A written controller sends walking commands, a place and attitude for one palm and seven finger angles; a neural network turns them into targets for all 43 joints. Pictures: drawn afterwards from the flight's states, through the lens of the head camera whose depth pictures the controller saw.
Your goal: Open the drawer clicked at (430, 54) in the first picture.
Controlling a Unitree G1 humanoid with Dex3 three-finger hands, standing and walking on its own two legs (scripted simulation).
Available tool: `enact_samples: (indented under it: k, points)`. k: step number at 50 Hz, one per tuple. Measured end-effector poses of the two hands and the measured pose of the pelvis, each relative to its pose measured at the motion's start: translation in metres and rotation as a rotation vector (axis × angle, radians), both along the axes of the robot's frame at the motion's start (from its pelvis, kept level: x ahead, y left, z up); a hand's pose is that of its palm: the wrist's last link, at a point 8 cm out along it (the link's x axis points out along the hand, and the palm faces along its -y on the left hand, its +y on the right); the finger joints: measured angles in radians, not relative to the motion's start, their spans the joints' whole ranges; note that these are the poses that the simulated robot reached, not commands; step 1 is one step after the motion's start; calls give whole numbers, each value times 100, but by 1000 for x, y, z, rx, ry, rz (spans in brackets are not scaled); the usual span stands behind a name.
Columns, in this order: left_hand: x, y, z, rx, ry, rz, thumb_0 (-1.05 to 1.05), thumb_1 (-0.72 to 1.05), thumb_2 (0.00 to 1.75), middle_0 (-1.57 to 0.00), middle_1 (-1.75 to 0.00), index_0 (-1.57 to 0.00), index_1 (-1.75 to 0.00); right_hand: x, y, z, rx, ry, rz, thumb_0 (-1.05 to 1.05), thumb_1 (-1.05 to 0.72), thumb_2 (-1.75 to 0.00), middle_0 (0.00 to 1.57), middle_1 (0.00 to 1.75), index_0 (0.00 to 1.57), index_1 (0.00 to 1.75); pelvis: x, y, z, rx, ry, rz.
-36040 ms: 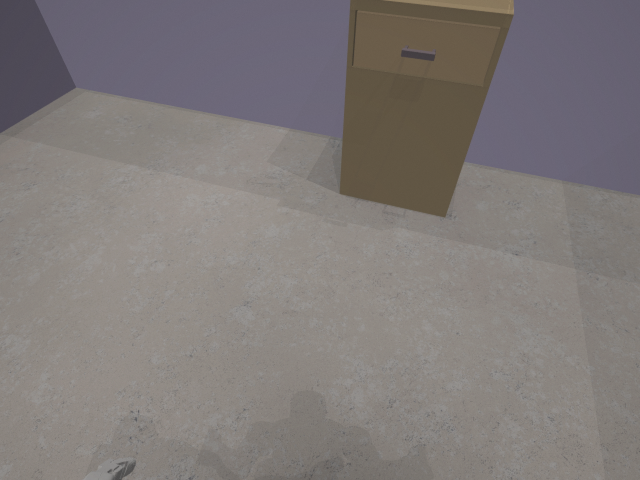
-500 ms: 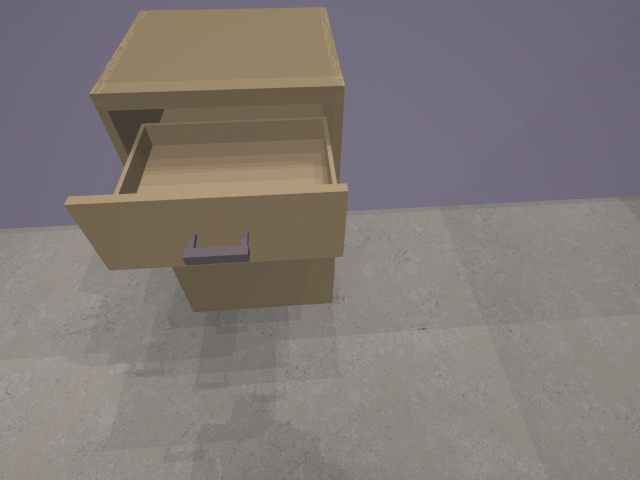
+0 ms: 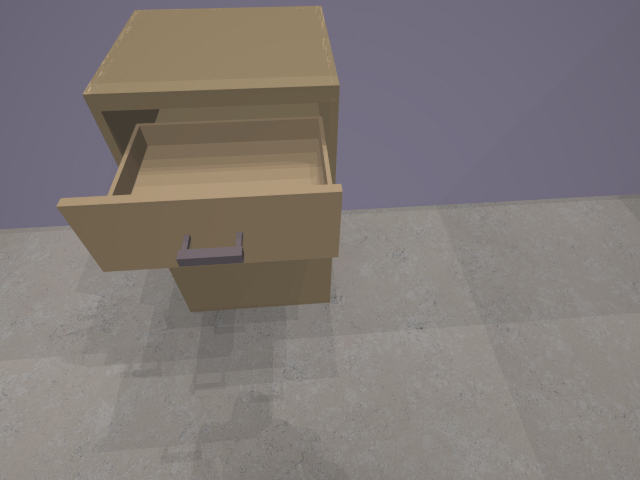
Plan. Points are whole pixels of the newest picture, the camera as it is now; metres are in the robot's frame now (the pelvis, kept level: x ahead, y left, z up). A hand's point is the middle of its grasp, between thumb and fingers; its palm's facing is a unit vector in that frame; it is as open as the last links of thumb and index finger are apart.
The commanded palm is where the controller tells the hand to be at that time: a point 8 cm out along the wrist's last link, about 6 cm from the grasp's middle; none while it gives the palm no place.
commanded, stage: look to check the result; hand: left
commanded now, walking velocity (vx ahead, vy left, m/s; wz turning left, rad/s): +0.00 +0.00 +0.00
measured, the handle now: (212, 247) +0.49 +0.22 -0.06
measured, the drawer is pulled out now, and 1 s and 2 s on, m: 0.27 0.27 0.27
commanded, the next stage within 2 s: stand and wait in 0.28 s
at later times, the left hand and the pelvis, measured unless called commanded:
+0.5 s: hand out of the picture -0.01 +0.15 -0.18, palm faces +0.04 -0.98 -0.18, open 7.3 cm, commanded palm none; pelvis +0.00 -0.01 +0.00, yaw +0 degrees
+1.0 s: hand out of the picture +0.00 +0.15 -0.17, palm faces +0.03 -0.98 -0.21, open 7.3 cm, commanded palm none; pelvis +0.00 -0.03 +0.00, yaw +0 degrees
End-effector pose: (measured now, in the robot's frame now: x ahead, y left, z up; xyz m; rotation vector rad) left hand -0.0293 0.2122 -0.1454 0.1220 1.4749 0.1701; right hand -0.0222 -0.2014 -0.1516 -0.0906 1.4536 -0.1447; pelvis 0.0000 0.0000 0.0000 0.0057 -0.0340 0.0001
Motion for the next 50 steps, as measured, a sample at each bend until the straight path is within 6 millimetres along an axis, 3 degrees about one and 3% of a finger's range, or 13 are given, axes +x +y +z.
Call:
enact_samples:
  k: [21, 50]
  points:
    - [10, -13, -1, -7, -25, -4, 0, 91, 90, -19, -30, -20, -30, 6, -15, 1, -11, -6, 5, 0, -91, -90, 20, 30, 20, 30, 1, -11, 0, 1, 1, 2]
    - [24, -16, 3, 25, -54, -17, 0, 91, 90, -20, -30, -20, -30, 18, -39, 1, -26, -24, 10, 0, -91, -90, 20, 30, 20, 30, 3, -26, 1, 3, 2, -1]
